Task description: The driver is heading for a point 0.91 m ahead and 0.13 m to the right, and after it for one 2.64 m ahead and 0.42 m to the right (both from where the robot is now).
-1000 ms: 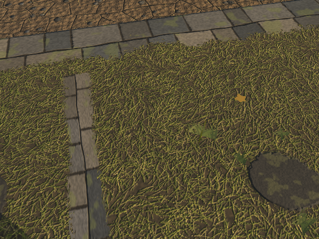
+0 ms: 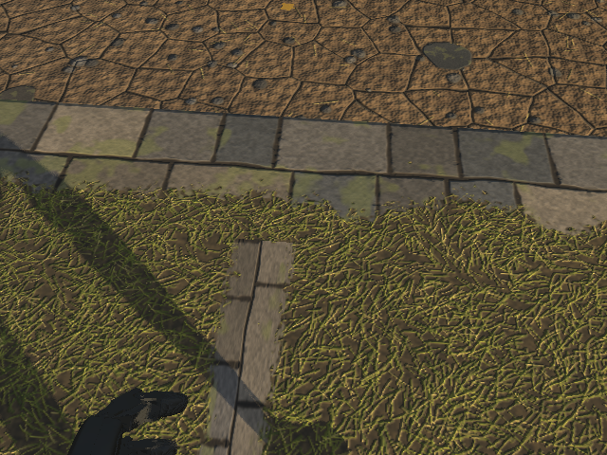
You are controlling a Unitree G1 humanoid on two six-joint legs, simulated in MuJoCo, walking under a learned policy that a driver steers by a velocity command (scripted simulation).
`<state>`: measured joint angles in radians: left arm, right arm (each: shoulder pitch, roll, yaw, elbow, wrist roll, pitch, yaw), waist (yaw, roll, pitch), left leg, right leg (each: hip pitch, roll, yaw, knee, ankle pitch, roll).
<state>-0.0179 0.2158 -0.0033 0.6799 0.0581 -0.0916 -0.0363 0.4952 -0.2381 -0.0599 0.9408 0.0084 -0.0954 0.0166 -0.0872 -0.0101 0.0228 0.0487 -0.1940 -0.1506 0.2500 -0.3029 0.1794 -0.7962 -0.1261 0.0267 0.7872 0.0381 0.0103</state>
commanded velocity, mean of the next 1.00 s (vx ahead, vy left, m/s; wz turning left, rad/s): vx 1.00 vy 0.00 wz -0.31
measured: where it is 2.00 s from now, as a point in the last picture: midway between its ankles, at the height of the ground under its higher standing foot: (361, 75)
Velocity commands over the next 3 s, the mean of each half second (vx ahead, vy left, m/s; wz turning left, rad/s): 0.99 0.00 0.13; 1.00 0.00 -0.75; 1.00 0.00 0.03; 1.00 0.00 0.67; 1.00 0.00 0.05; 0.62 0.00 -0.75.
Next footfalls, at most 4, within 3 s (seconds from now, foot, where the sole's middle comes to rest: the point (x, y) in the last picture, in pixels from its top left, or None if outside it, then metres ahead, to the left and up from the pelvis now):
0.14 right None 0.36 -0.11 -0.77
0.58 left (230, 338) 0.76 0.13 -0.77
1.04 right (324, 214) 1.13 -0.14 -0.77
1.50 left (335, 111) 1.58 -0.22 -0.77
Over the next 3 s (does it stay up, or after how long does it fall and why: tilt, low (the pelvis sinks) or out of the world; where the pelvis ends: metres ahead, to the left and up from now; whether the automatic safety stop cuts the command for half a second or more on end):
stays up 2.70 -0.32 -0.01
